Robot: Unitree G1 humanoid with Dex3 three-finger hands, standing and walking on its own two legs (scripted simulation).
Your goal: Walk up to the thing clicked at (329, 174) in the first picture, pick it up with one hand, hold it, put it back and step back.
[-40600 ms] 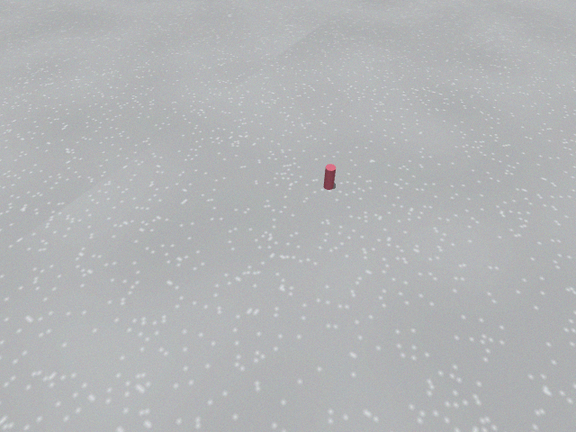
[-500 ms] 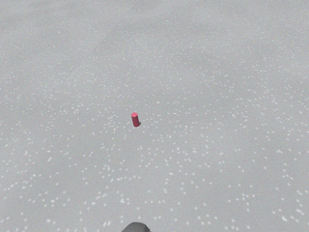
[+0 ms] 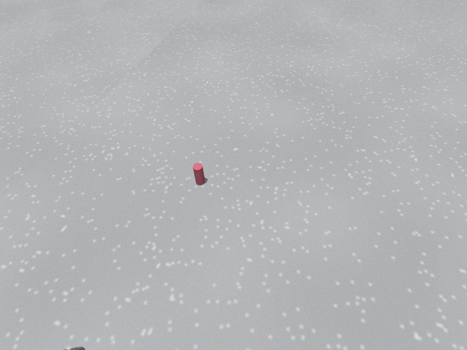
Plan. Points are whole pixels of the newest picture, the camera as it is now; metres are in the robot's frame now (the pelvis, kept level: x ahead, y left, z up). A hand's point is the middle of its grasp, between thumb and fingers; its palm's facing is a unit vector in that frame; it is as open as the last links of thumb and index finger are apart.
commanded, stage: step back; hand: left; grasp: from above
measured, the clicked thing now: (199, 174) +1.05 +0.24 -0.69
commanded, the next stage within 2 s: stand in 0.42 s
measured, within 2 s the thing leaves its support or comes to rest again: neither
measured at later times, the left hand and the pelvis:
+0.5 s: hand out of the picture +0.11 +0.31 -0.15, palm faces +0.05 -0.92 -0.39, open 7.4 cm; pelvis +0.03 +0.03 +0.00, yaw +2 degrees
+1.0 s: hand out of the picture +0.09 +0.28 -0.13, palm faces +0.00 -0.94 -0.35, open 7.4 cm; pelvis +0.02 +0.02 +0.03, yaw +1 degrees
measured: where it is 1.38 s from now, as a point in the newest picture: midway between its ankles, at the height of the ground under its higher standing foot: outside the picture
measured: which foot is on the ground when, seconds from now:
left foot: up 0.00-0.28, down 0.30-1.00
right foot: down 0.00-1.00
